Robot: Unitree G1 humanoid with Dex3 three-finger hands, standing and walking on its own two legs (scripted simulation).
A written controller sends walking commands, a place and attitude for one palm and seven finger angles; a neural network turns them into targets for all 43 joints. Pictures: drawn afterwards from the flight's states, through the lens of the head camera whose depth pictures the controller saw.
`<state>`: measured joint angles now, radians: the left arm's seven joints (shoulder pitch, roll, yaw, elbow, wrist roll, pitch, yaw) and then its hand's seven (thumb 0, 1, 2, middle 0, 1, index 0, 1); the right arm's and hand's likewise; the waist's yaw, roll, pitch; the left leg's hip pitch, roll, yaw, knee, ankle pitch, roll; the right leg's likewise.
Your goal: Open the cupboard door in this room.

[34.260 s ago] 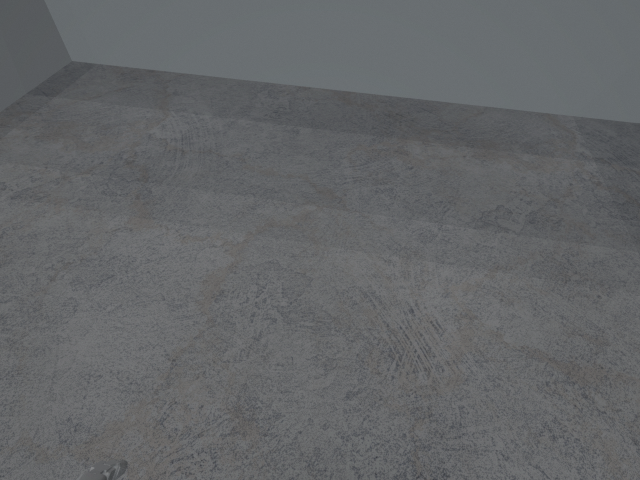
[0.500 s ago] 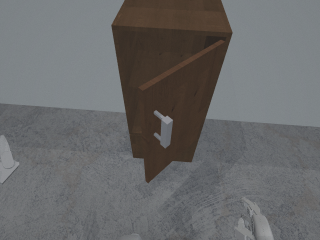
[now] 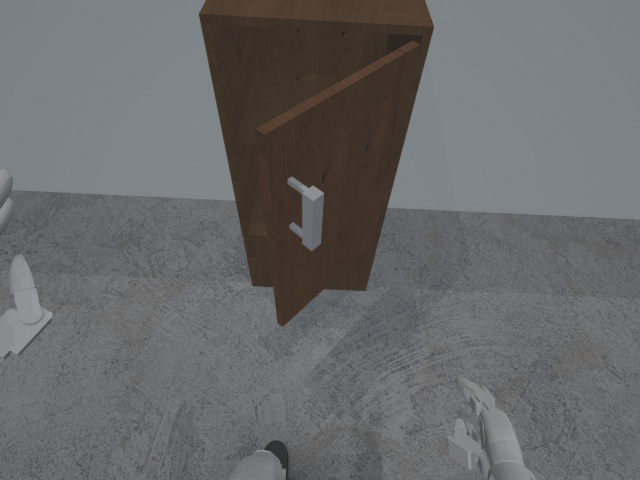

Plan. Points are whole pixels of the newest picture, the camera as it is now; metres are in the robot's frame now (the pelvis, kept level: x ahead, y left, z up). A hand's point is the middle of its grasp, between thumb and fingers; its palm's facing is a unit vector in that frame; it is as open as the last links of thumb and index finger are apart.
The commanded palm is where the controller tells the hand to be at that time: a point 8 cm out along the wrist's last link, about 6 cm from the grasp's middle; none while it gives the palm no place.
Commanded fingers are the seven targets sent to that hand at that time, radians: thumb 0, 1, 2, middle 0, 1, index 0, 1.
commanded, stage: stop stepping back and stand still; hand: left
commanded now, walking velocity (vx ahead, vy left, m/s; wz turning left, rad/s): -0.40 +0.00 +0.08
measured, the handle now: (303, 213) +0.52 +0.08 -0.02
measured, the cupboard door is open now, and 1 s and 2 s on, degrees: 49 49 49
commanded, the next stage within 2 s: let the arm hang, fingers relaxed in 1.02 s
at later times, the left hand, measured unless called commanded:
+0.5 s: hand (6, 387) +0.15 +0.26 +0.17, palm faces +0.48 -0.77 -0.42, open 7.4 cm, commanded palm +0.08 +0.29 +0.19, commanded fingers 0.00 0.90 0.90 -0.20 -0.30 -0.20 -0.30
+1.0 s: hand out of the picture +0.09 +0.28 +0.17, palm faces +0.46 -0.77 -0.44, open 7.4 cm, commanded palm +0.03 +0.32 +0.19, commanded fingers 0.00 0.90 0.90 -0.20 -0.30 -0.20 -0.30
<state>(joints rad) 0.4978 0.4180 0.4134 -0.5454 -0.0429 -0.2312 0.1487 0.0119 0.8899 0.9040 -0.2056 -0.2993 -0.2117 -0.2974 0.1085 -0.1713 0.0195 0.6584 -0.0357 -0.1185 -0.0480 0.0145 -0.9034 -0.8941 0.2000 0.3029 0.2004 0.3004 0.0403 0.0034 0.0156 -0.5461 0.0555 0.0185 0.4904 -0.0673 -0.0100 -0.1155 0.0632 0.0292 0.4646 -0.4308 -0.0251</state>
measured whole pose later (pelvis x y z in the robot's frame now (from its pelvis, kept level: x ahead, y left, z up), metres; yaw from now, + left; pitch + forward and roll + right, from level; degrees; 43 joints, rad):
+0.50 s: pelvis -0.05 -0.01 +0.01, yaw +1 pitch +0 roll +1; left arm 0.49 0.37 0.39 -0.43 -0.02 -0.17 0.18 0.01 0.89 0.90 -0.21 -0.30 -0.21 -0.30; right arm 0.23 -0.24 -0.02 0.67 0.00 -0.12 -0.09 0.02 -0.91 -0.89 0.20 0.30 0.20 0.30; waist -0.01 -0.02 0.00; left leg -0.24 0.01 0.03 0.49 -0.24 -0.01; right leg -0.19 0.02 -0.02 0.50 -0.31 -0.04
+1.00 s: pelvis -0.10 +0.01 +0.02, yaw +2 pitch -1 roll -1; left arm 0.52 0.36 0.37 -0.42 0.00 -0.17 0.16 0.01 0.89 0.90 -0.21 -0.30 -0.21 -0.30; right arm 0.24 -0.20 0.02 0.64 -0.02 -0.14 -0.08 0.02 -0.90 -0.89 0.20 0.30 0.20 0.30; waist 0.00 0.00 0.00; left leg -0.25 0.00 0.03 0.40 -0.13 0.03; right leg -0.18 0.01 -0.03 0.39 -0.19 -0.01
